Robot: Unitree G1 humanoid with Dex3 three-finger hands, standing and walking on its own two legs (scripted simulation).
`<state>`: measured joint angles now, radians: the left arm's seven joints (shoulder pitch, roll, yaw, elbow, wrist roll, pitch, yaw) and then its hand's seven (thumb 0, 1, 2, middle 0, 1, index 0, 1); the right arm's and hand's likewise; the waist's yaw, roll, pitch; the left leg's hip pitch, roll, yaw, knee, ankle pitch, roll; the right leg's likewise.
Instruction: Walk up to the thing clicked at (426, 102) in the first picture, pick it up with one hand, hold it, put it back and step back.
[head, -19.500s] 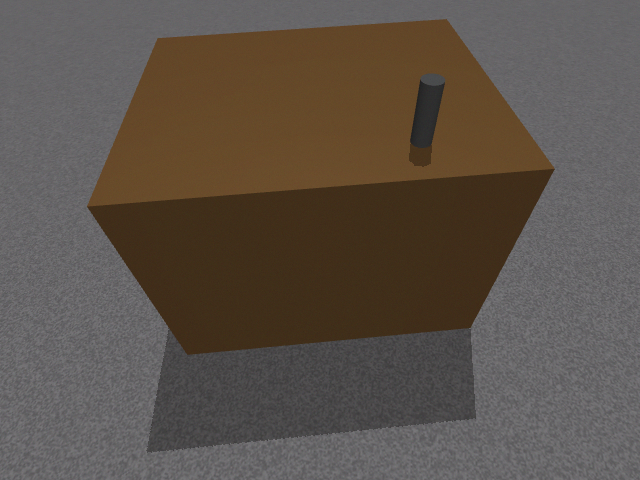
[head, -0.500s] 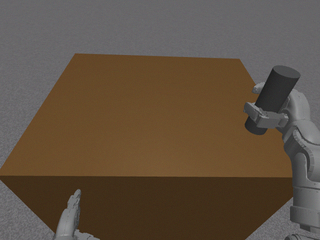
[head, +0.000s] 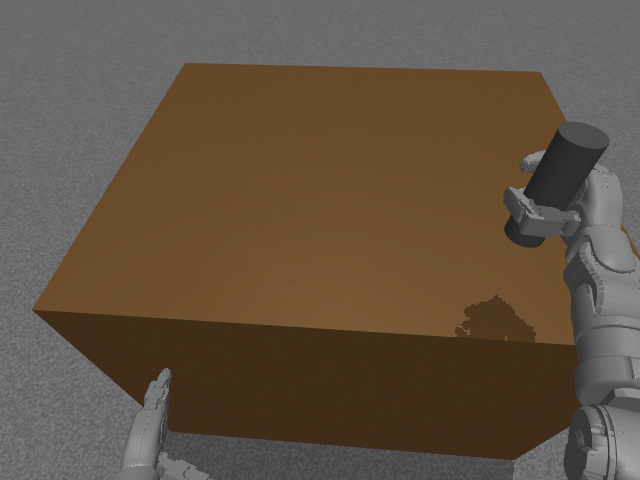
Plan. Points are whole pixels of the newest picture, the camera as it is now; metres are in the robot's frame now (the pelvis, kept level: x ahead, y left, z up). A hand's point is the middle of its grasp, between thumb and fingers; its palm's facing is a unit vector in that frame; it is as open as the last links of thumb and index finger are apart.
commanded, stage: crouch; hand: right
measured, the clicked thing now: (550, 190) +0.43 -0.20 +0.15
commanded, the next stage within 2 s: lower in 0.42 s
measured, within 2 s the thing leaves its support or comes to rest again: rests again in 1.74 s
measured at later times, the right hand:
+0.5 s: hand (522, 202) +0.46 -0.19 +0.10, palm faces +0.09 +1.00 +0.02, open 6.8 cm
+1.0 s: hand (508, 224) +0.47 -0.19 +0.05, palm faces +0.11 +0.99 +0.02, open 6.8 cm
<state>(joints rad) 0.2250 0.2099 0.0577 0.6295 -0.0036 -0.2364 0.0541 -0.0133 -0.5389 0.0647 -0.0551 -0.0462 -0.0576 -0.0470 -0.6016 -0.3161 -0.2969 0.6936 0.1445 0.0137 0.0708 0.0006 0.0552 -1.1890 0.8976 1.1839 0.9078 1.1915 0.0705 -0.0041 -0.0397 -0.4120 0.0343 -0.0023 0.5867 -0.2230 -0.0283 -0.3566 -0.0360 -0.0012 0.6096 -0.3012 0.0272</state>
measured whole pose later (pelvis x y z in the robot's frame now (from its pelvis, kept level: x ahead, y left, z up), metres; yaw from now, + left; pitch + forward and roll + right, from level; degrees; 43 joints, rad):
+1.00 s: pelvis +0.00 +0.00 -0.03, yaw +1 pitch +13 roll +1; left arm 0.29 0.21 0.04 0.36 0.02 -0.13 0.04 -0.01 -0.55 0.07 -0.06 -0.05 -0.06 -0.05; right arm -0.69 -0.39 -0.36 1.00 0.11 -0.32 0.11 0.00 0.06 -1.19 0.90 1.17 0.92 1.18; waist 0.15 0.03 -0.09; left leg -0.71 0.02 -0.01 0.80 -0.30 -0.03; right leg -0.67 -0.05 0.00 0.85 -0.40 0.02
